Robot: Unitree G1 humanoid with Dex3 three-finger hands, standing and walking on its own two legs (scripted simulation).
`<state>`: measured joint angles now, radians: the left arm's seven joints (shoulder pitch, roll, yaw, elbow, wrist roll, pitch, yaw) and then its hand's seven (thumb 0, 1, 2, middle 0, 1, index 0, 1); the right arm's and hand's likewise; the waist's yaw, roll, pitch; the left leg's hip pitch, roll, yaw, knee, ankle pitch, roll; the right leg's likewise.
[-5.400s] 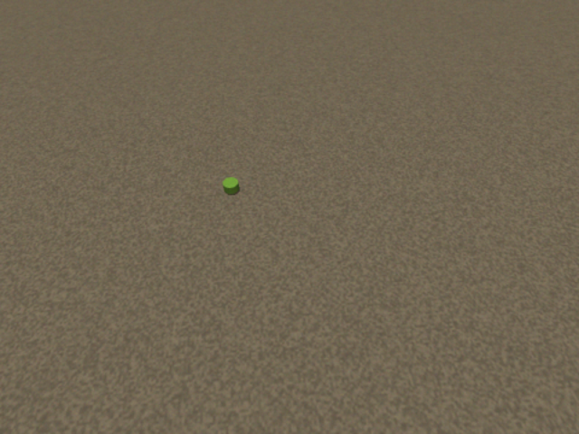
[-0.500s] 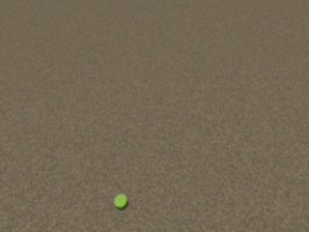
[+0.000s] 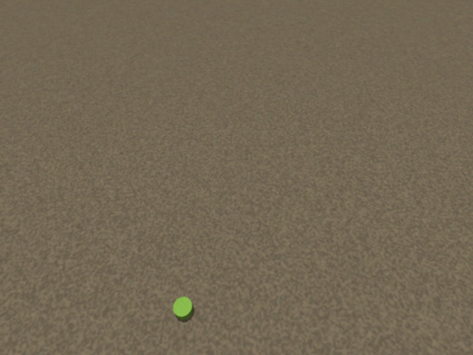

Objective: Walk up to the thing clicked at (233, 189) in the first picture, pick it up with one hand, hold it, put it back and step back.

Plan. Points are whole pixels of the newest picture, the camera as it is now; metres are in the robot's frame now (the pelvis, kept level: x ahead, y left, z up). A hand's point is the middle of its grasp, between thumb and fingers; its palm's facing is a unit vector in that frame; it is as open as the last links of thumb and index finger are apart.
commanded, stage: stand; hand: left
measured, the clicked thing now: (183, 308) +0.42 +0.24 -0.76
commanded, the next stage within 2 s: none
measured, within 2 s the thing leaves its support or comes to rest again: neither
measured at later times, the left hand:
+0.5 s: hand out of the picture +0.07 +0.25 -0.16, palm faces -0.03 -0.94 -0.35, open 7.4 cm
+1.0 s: hand out of the picture +0.08 +0.25 -0.16, palm faces -0.03 -0.94 -0.34, open 7.4 cm
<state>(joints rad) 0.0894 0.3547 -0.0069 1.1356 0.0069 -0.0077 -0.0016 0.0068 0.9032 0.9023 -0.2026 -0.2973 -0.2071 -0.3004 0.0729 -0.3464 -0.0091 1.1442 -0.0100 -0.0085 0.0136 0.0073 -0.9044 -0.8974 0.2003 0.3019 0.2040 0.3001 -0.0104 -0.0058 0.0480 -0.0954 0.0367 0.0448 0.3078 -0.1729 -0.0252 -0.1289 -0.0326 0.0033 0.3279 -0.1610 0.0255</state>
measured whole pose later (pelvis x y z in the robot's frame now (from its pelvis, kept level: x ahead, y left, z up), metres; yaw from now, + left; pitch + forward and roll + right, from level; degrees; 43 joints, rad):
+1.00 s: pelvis +0.01 -0.01 +0.00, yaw +1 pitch -2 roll +0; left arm 0.10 0.36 -0.01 1.13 0.01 -0.01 0.00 0.01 0.90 0.90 -0.20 -0.30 -0.21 -0.30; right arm 0.10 -0.35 0.00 1.13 -0.01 -0.01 0.01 0.01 -0.90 -0.90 0.20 0.30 0.20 0.30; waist -0.01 -0.01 0.05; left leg -0.10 0.05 0.03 0.31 -0.19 -0.04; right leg -0.13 -0.02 -0.01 0.33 -0.17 0.01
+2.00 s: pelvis +0.01 -0.01 +0.00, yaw +1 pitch -2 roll +0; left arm 0.12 0.36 -0.01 1.12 0.01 -0.01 0.00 0.01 0.90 0.90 -0.20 -0.30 -0.21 -0.30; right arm 0.12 -0.35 0.00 1.13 -0.01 -0.01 0.01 0.01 -0.90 -0.90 0.20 0.30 0.20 0.30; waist 0.00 0.00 0.04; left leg -0.09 0.05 0.03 0.30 -0.18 -0.04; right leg -0.12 -0.02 -0.01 0.33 -0.18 0.01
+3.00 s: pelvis +0.01 -0.01 +0.00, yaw +1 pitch -2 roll +0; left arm 0.12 0.36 -0.01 1.12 0.01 -0.01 0.00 0.01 0.90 0.90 -0.20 -0.30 -0.21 -0.30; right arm 0.12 -0.35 0.00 1.12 -0.01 -0.01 0.01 0.01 -0.90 -0.90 0.20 0.30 0.20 0.30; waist 0.00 0.00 0.04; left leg -0.09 0.04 0.03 0.30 -0.18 -0.03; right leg -0.12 -0.03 -0.01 0.32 -0.18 0.02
